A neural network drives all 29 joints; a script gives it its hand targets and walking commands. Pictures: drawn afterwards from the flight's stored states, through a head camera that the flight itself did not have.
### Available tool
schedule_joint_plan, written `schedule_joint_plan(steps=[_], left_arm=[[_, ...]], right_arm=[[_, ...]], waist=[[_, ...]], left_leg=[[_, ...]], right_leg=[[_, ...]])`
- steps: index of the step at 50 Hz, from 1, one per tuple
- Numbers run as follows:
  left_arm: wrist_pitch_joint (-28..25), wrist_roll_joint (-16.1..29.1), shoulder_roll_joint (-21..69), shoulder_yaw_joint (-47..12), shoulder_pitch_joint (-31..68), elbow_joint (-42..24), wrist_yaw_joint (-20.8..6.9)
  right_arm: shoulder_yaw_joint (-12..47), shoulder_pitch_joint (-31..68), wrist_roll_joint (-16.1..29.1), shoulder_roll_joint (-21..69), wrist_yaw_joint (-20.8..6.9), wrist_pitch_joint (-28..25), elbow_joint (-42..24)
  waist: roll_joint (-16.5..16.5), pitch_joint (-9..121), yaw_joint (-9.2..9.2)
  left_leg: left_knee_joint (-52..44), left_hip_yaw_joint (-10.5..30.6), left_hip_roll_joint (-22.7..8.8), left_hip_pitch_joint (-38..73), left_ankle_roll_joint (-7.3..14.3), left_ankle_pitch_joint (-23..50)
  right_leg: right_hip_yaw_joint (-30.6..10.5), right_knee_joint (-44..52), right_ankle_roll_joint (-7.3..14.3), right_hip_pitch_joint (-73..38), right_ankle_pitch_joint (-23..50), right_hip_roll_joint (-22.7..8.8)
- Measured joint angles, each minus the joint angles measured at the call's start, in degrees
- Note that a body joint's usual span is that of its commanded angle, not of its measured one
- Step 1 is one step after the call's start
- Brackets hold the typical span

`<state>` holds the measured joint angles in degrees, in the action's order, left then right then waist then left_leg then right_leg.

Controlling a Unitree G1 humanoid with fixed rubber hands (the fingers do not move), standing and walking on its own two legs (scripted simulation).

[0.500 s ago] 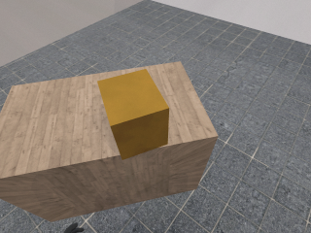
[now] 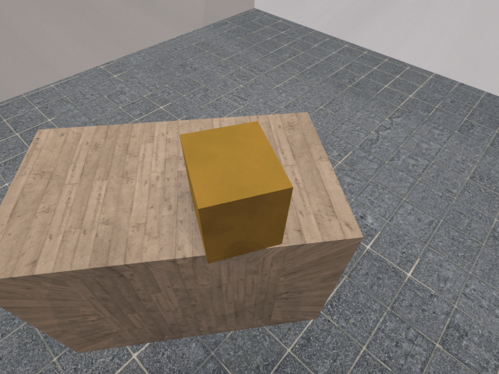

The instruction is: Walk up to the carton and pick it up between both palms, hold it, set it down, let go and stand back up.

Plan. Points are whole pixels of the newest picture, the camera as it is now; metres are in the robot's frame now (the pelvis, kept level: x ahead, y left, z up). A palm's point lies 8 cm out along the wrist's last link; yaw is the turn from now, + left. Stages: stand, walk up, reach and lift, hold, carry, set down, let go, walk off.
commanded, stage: walk up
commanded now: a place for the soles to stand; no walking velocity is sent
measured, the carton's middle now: (232, 191) +0.50 +0.03 -0.06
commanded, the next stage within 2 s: none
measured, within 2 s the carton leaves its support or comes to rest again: neither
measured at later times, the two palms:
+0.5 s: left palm out of the picture +0.09 +0.23 -0.13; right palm out of the picture -0.01 -0.34 -0.10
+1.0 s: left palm out of the picture +0.04 +0.16 -0.10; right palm (436, 323) +0.23 -0.36 -0.13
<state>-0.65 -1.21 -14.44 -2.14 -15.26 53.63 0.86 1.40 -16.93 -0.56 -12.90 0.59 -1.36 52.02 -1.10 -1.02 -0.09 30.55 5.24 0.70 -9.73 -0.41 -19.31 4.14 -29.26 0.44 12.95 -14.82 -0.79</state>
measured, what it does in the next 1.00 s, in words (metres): steps to the right, turning left: right foot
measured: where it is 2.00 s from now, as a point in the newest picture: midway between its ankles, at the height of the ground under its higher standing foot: outside the picture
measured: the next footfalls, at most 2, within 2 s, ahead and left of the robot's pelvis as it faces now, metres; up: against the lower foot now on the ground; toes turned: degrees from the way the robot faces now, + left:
right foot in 0.60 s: +0.21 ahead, -0.25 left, +0.00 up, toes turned +8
left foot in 1.12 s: +0.06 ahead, +0.07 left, +0.00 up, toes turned +20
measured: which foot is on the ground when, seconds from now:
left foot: down 0.00-0.62, up 0.64-1.00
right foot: down 0.00-0.32, up 0.34-0.58, down 0.60-1.00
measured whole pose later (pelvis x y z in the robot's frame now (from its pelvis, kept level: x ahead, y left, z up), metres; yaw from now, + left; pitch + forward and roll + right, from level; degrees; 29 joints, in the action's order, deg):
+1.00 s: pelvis +0.06 -0.12 -0.01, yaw +18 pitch -3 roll +0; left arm -1.4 -1.9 -13.8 1.1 -15.3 46.4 4.5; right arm -3.3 -13.6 -2.7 -19.5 -1.4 5.4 44.4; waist -4.5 -6.4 -1.1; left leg 67.8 6.3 0.5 -29.4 -4.1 -22.9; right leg 7.0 -31.9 -1.5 17.2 -11.3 -7.8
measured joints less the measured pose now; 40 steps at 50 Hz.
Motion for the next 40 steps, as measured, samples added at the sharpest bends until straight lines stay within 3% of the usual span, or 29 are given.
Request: schedule_joint_plan(steps=[14, 18, 20, 25, 28, 30, 31, 33, 36, 40], left_arm=[[0.68, 0.33, -0.44, -0.49, 2.45, 1.82, -0.09], [1.92, -2.27, -3.21, 0.93, 1.53, -0.71, -1.55], [2.33, -2.67, -5.01, 1.69, 1.46, -2.20, -2.22], [1.99, -2.39, -7.22, 2.87, 3.03, -6.22, -3.18], [1.87, -1.38, -6.36, 2.96, 4.02, -7.98, -3.26], [1.15, -0.53, -5.01, 2.86, 4.08, -8.99, -2.87], [0.73, -0.31, -3.90, 3.03, 4.02, -8.99, -2.42], [0.73, -0.68, -1.13, 2.58, 3.56, -8.76, -1.31], [2.14, 0.30, 1.04, 1.70, 2.36, -8.03, -0.25], [1.28, 0.39, 1.38, 2.00, 0.90, -7.67, 0.56]], right_arm=[[0.93, -1.26, 0.10, -0.81, 0.53, 0.06, 1.71], [-0.50, -4.57, -0.97, 0.04, 1.38, -0.15, 0.06], [-1.40, -6.56, -1.52, 0.34, 2.39, -0.08, 0.08], [-3.26, -10.67, -1.62, -0.53, 3.04, -0.97, 0.19], [-4.30, -11.39, -1.69, -1.90, 2.74, -0.93, -0.65], [-4.45, -10.95, -2.18, -3.18, 2.34, -0.22, -1.58], [-4.40, -9.93, -2.46, -4.03, 2.16, 0.30, -1.77], [-4.36, -6.79, -2.53, -5.38, 1.94, 1.47, -2.58], [-3.79, -3.81, -1.79, -5.41, 2.39, 2.76, -4.79], [-3.65, -0.32, -1.97, -5.36, 1.69, 3.54, -5.99]], waist=[[0.45, -0.58, 0.29], [2.30, 0.09, 1.04], [3.42, -0.26, 1.91], [5.31, -3.42, 3.11], [4.94, -4.34, 3.89], [3.96, -4.32, 4.07], [2.54, -4.52, 3.59], [-0.81, -5.43, 3.09], [-1.84, -4.92, 1.78], [-3.00, -4.75, -0.42]], left_leg=[[0.52, 2.77, -0.04, -0.79, -0.71, 0.21], [2.78, 4.56, 0.41, -2.12, 0.51, -1.68], [2.49, 6.08, 0.01, -2.23, 0.64, -2.02], [-0.68, 9.06, -2.02, -0.19, -1.55, -1.36], [0.10, 10.31, -3.48, 0.68, -4.05, -2.96], [4.56, 11.20, -4.06, -0.10, -5.35, -6.17], [8.78, 11.69, -4.81, -1.20, -5.03, -8.36], [19.38, 13.05, -3.64, -4.74, -3.31, -13.61], [31.82, 5.55, 0.61, -11.03, -2.92, -16.52], [35.51, -1.08, 2.27, -16.11, -2.25, -12.86]], right_leg=[[2.69, 0.83, 0.53, -0.87, -0.10, -0.05], [1.00, -9.02, -0.82, 2.93, -13.89, 1.06], [-0.48, -16.41, -1.78, 6.83, -15.34, 2.02], [-3.72, -22.59, -3.87, 15.52, -11.47, -0.44], [-5.26, -17.80, -3.33, 16.47, -5.65, -2.88], [-5.73, -10.23, -2.35, 13.17, 3.65, -3.74], [-5.07, -10.12, -3.66, 12.40, 3.75, -2.98], [-2.95, -14.66, -3.21, 12.49, 0.03, -1.44], [-1.66, -14.46, -1.79, 10.06, -1.32, -2.79], [-0.13, -7.91, -1.23, 5.65, 0.68, -3.41]])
